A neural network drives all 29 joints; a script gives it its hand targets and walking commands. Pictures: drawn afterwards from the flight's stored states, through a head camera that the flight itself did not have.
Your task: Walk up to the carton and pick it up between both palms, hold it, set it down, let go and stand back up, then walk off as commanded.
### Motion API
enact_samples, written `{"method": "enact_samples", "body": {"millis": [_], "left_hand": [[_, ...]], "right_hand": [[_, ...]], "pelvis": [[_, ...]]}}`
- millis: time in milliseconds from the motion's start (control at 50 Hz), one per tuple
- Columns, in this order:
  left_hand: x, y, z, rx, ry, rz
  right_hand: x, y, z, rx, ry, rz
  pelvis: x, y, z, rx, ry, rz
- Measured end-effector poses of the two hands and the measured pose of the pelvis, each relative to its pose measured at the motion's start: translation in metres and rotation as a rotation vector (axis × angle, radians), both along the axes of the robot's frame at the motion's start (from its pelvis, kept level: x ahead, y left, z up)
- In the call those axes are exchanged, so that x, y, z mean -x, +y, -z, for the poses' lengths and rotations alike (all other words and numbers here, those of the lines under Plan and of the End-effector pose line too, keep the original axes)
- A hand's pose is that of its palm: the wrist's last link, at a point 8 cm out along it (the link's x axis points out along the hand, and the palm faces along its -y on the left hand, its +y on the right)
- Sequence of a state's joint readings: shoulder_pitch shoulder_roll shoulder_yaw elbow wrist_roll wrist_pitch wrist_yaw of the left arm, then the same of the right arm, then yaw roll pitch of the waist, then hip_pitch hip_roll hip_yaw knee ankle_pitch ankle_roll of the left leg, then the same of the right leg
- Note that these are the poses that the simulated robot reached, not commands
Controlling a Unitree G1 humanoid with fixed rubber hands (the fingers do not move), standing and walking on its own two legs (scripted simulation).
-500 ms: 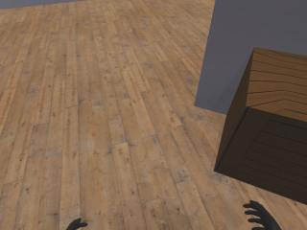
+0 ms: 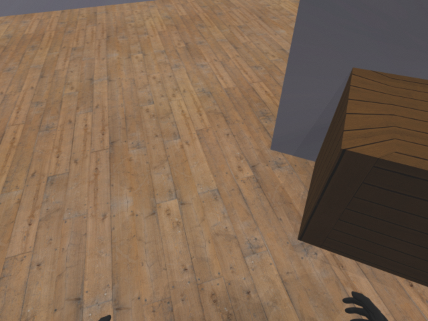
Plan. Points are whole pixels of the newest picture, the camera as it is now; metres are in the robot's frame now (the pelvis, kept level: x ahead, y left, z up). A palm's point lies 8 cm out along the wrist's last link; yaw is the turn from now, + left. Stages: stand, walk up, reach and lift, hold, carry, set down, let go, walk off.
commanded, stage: stand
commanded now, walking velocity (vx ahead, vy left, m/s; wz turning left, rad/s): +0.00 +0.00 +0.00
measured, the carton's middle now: out of the picture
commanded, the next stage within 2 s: walk up in 1.52 s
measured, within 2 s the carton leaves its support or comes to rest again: neither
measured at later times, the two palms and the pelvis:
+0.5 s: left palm out of the picture +0.08 +0.26 -0.11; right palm out of the picture +0.10 -0.28 -0.09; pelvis -0.01 +0.00 +0.01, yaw +0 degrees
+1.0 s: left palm out of the picture +0.06 +0.27 -0.11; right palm out of the picture +0.07 -0.28 -0.09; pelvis -0.02 +0.00 +0.01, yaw +0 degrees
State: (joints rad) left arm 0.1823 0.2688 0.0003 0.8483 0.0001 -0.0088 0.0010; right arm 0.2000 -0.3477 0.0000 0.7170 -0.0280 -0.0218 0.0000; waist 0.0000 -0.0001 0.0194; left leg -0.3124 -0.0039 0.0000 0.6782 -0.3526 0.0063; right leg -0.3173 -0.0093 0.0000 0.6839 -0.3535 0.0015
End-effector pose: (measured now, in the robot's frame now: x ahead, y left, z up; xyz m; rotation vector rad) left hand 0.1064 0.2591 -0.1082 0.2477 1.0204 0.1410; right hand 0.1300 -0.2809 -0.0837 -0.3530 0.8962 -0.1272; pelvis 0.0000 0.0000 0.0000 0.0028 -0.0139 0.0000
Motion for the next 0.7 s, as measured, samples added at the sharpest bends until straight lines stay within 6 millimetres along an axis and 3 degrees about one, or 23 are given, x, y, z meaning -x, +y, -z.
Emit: {"method": "enact_samples", "body": {"millis": [700], "left_hand": [[0.034,0.005,0.004,0.003,0.099,-0.023]], "right_hand": [[0.043,-0.004,0.005,0.007,0.112,0.035]], "pelvis": [[0.017,0.003,-0.009,0.003,0.013,0.0]]}}
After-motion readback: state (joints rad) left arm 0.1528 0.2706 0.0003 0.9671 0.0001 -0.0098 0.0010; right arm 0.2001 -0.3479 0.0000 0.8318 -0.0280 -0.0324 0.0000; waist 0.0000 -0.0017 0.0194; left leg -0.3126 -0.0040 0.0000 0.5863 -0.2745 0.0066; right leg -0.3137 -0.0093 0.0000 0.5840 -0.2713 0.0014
